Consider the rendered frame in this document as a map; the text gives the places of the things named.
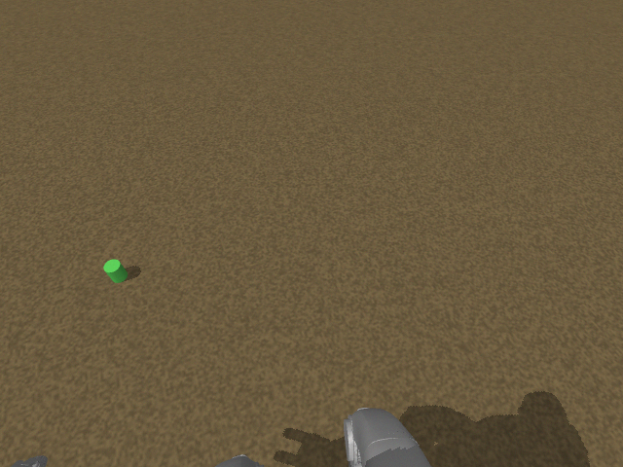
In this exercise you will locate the tin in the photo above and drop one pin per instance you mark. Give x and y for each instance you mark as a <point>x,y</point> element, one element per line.
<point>115,270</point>

